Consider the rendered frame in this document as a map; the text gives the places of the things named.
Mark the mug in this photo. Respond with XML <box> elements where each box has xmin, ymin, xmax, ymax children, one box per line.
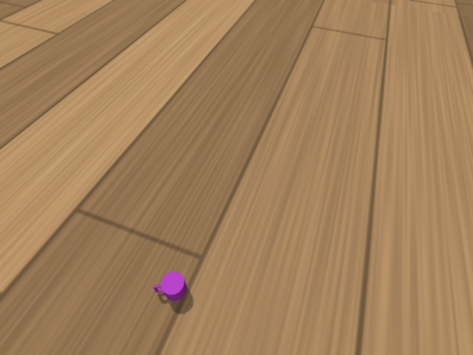
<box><xmin>153</xmin><ymin>271</ymin><xmax>187</xmax><ymax>301</ymax></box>

